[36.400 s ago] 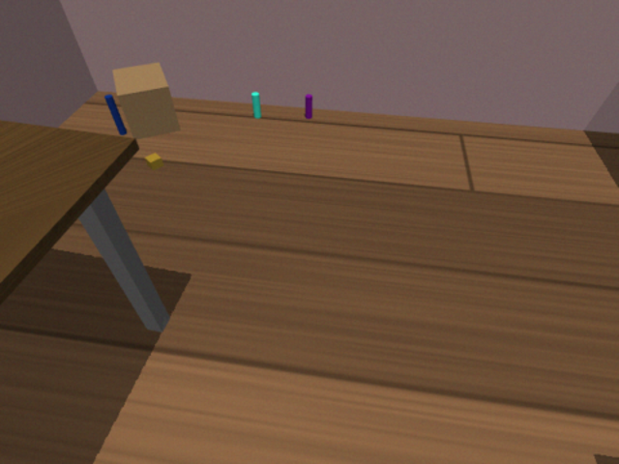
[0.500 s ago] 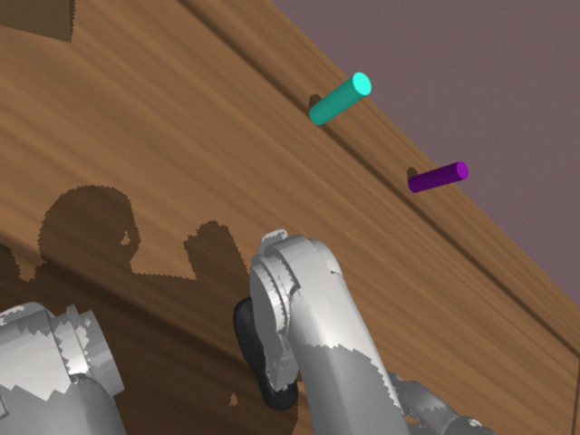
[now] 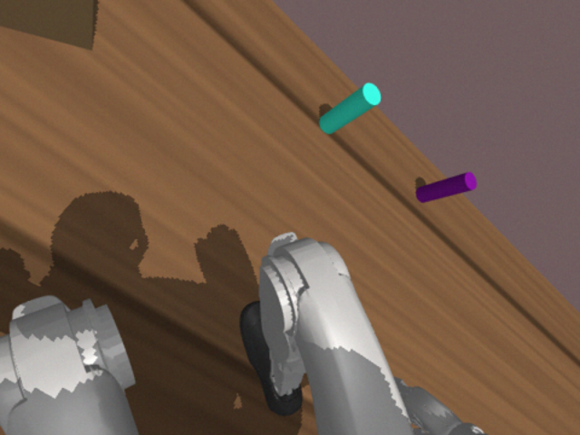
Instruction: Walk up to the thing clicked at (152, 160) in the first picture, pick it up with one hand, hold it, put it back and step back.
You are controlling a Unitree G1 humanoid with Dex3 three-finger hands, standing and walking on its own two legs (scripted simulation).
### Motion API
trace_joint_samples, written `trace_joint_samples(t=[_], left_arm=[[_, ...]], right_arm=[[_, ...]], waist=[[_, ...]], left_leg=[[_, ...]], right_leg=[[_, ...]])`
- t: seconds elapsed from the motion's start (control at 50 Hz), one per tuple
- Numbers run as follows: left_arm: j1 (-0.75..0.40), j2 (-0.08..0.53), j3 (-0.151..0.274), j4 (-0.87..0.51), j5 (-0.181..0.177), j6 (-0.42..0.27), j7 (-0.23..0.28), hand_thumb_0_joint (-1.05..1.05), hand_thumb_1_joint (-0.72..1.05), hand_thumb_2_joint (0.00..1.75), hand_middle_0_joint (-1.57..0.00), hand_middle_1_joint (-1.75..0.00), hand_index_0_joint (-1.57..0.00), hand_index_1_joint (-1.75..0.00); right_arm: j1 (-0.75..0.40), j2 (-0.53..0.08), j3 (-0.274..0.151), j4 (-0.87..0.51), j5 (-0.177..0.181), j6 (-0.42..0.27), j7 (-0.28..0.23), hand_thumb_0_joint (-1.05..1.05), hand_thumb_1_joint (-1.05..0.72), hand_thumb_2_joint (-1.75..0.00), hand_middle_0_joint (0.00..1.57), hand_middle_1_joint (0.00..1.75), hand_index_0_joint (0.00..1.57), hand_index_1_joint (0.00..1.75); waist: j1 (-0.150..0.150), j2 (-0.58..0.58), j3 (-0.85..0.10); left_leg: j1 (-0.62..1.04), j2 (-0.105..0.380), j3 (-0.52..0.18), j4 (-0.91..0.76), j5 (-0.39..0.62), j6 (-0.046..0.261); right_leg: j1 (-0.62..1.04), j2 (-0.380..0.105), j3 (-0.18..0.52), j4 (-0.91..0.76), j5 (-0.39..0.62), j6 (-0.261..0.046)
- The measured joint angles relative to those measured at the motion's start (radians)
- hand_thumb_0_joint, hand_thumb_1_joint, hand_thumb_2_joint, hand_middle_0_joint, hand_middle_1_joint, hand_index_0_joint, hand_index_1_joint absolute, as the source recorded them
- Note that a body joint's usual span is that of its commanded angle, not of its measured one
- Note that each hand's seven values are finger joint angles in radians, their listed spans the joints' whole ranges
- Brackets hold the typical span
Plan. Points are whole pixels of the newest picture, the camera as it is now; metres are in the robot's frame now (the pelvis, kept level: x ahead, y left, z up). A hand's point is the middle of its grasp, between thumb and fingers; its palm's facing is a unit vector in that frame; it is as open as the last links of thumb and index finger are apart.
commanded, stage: settle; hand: left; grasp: from above
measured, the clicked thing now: out of the picture +0.43 +0.36 -0.26
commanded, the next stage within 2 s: lift in 0.62 s
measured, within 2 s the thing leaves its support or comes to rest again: neither
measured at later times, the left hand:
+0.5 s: hand out of the picture +0.42 +0.36 -0.15, palm faces -0.45 -0.13 -0.88, open 9.3 cm
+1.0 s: hand out of the picture +0.40 +0.36 -0.09, palm faces -0.45 -0.13 -0.88, open 9.3 cm
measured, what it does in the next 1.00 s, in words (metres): rises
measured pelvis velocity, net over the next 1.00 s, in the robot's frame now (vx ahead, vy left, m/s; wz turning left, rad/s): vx -0.01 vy -0.01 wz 0.12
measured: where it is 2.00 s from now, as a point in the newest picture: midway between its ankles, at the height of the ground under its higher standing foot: (202, 416)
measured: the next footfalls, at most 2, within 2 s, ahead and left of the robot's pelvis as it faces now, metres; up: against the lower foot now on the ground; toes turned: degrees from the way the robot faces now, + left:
none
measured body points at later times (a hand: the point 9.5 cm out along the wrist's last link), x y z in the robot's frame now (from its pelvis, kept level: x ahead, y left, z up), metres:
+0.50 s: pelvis +0.00 -0.01 +0.02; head +0.22 +0.10 +0.39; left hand +0.44 +0.36 -0.10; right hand +0.11 -0.26 -0.07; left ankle +0.06 +0.13 -0.26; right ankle +0.12 -0.14 -0.26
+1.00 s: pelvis -0.01 -0.01 +0.05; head +0.21 +0.09 +0.44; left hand +0.42 +0.37 -0.04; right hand +0.09 -0.28 -0.05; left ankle +0.06 +0.13 -0.26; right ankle +0.12 -0.14 -0.26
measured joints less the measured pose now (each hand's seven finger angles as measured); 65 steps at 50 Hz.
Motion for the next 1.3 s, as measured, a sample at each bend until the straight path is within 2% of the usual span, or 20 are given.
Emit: trace_joint_samples(t=[0.06, 0.16, 0.2, 0.28, 0.4, 0.5, 0.68, 0.8, 0.88, 0.98, 1.12, 1.3], left_arm=[[0.011, -0.015, 0.003, -0.029, 0.001, 0.01, -0.007, 0.0, 0.07, 0.53, -0.69, -0.6, -0.73, -0.55], [0.021, -0.052, -0.005, -0.079, -0.016, 0.04, -0.039, 0.0, 0.06, 0.53, -0.7, -0.6, -0.74, -0.54], [0.03, -0.071, -0.009, -0.108, -0.028, 0.054, -0.064, 0.0, 0.06, 0.53, -0.7, -0.6, -0.74, -0.54], [0.031, -0.116, -0.042, -0.142, -0.053, 0.078, -0.118, 0.0, 0.06, 0.53, -0.7, -0.59, -0.75, -0.54], [0.034, -0.159, -0.07, -0.188, -0.077, 0.08, -0.219, -0.01, 0.06, 0.53, -0.7, -0.59, -0.75, -0.54], [0.036, -0.175, -0.059, -0.232, -0.073, 0.048, -0.271, -0.01, 0.05, 0.53, -0.71, -0.59, -0.75, -0.53], [0.043, -0.18, -0.041, -0.284, -0.049, 0.024, -0.293, -0.01, 0.05, 0.54, -0.71, -0.58, -0.75, -0.53], [0.042, -0.184, -0.045, -0.313, -0.058, 0.036, -0.308, -0.01, 0.05, 0.53, -0.71, -0.58, -0.75, -0.53], [0.062, -0.205, -0.046, -0.355, -0.086, 0.056, -0.337, -0.01, 0.06, 0.53, -0.71, -0.58, -0.75, -0.53], [0.111, -0.243, -0.048, -0.434, -0.122, 0.081, -0.401, -0.01, 0.06, 0.53, -0.71, -0.58, -0.75, -0.53], [0.189, -0.273, -0.068, -0.55, -0.156, 0.077, -0.482, -0.01, 0.05, 0.53, -0.71, -0.58, -0.76, -0.53], [0.301, -0.311, -0.102, -0.718, -0.219, 0.082, -0.539, -0.01, 0.06, 0.53, -0.7, -0.59, -0.75, -0.54]], right_arm=[[0.004, 0.005, -0.012, 0.005, 0.005, 0.004, 0.003, 0.0, -0.91, -0.9, 0.2, 0.3, 0.2, 0.29], [0.016, 0.015, -0.047, 0.012, 0.024, 0.012, 0.01, 0.0, -0.91, -0.9, 0.2, 0.3, 0.2, 0.29], [0.024, 0.018, -0.064, 0.01, 0.037, 0.02, 0.012, 0.0, -0.91, -0.9, 0.2, 0.3, 0.21, 0.29], [0.033, 0.023, -0.094, 0.013, 0.063, 0.039, 0.014, 0.0, -0.91, -0.9, 0.2, 0.3, 0.2, 0.29], [0.037, 0.025, -0.125, -0.004, 0.099, 0.078, 0.001, 0.0, -0.91, -0.9, 0.2, 0.3, 0.2, 0.29], [0.047, 0.022, -0.136, -0.018, 0.115, 0.113, -0.019, 0.0, -0.91, -0.9, 0.2, 0.3, 0.2, 0.29], [0.071, 0.023, -0.16, -0.019, 0.132, 0.17, -0.061, 0.0, -0.91, -0.9, 0.2, 0.3, 0.2, 0.29], [0.088, 0.028, -0.177, -0.017, 0.142, 0.189, -0.084, 0.0, -0.91, -0.9, 0.2, 0.3, 0.2, 0.29], [0.102, 0.035, -0.194, -0.017, 0.154, 0.203, -0.096, 0.0, -0.92, -0.9, 0.2, 0.3, 0.2, 0.29], [0.119, 0.046, -0.221, -0.018, 0.177, 0.225, -0.109, 0.0, -0.92, -0.9, 0.2, 0.3, 0.2, 0.3], [0.121, 0.056, -0.252, -0.022, 0.204, 0.256, -0.129, 0.0, -0.92, -0.9, 0.2, 0.3, 0.21, 0.3], [0.102, 0.064, -0.279, -0.047, 0.236, 0.272, -0.159, 0.0, -0.92, -0.9, 0.2, 0.3, 0.21, 0.3]], waist=[[0.006, 0.01, -0.021], [0.024, 0.04, -0.065], [0.034, 0.056, -0.087], [0.057, 0.089, -0.128], [0.081, 0.123, -0.151], [0.093, 0.132, -0.154], [0.099, 0.134, -0.165], [0.102, 0.139, -0.176], [0.111, 0.15, -0.19], [0.129, 0.166, -0.22], [0.164, 0.178, -0.262], [0.21, 0.187, -0.305]], left_leg=[[-0.003, -0.001, 0.003, -0.002, -0.001, 0.002], [-0.012, -0.004, 0.016, -0.013, 0.003, 0.004], [-0.017, -0.003, 0.024, -0.02, 0.005, 0.006], [-0.021, -0.004, 0.046, -0.041, 0.012, 0.01], [-0.014, -0.004, 0.074, -0.077, 0.03, 0.013], [-0.007, -0.007, 0.082, -0.101, 0.044, 0.006], [0.005, -0.012, 0.092, -0.134, 0.06, -0.005], [0.012, -0.011, 0.104, -0.162, 0.07, -0.003], [0.024, -0.011, 0.114, -0.188, 0.073, 0.002], [0.054, -0.009, 0.132, -0.234, 0.073, 0.008], [0.124, -0.005, 0.157, -0.308, 0.072, 0.017], [0.237, 0.001, 0.177, -0.419, 0.081, 0.021]], right_leg=[[-0.001, -0.002, 0.002, -0.001, -0.003, 0.001], [-0.008, -0.011, 0.008, -0.003, -0.007, -0.012], [-0.015, -0.014, 0.013, -0.005, -0.008, -0.015], [-0.021, -0.022, 0.028, -0.013, -0.012, -0.015], [-0.023, -0.032, 0.05, -0.028, -0.006, -0.008], [-0.021, -0.039, 0.055, -0.04, 0.003, -0.008], [-0.019, -0.047, 0.061, -0.056, 0.013, -0.005], [-0.015, -0.053, 0.067, -0.077, 0.019, -0.012], [-0.002, -0.058, 0.072, -0.099, 0.018, -0.011], [0.026, -0.067, 0.082, -0.138, 0.014, -0.013], [0.089, -0.076, 0.095, -0.202, 0.012, -0.011], [0.194, -0.085, 0.101, -0.307, 0.023, -0.012]])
